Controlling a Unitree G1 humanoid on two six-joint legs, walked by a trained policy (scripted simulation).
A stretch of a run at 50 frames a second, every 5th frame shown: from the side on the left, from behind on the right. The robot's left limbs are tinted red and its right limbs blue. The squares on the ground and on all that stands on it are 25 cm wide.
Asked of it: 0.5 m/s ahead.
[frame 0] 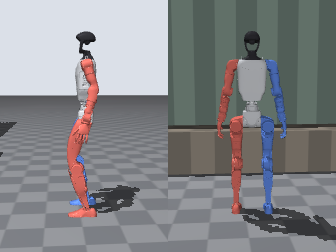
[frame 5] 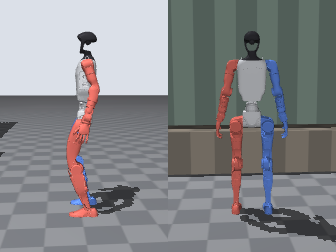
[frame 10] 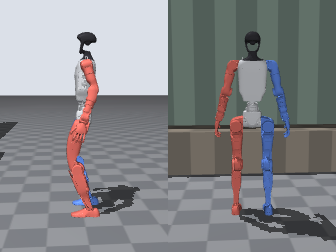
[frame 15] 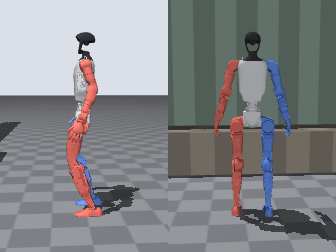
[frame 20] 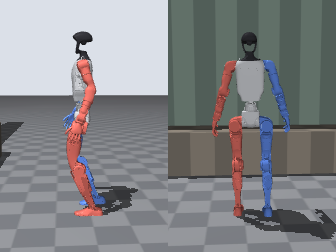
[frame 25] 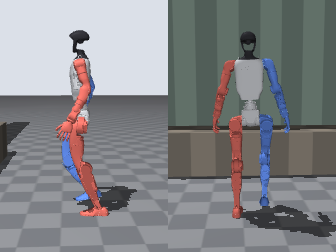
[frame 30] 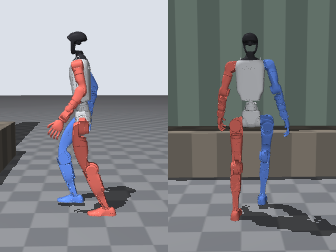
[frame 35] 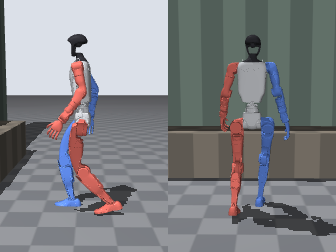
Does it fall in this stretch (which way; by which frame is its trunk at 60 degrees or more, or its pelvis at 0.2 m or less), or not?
no
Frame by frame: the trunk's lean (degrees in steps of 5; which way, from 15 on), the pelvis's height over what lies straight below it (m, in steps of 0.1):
0: 0, 0.8
5: 0, 0.8
10: 5, 0.8
15: 5, 0.8
20: 0, 0.8
25: 0, 0.8
30: 5, 0.8
35: 5, 0.7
